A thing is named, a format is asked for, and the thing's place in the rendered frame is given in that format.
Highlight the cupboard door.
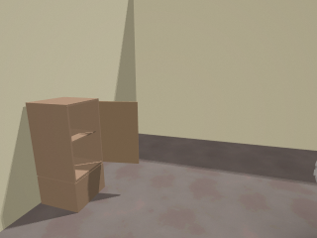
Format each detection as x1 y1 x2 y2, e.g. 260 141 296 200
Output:
98 101 140 164

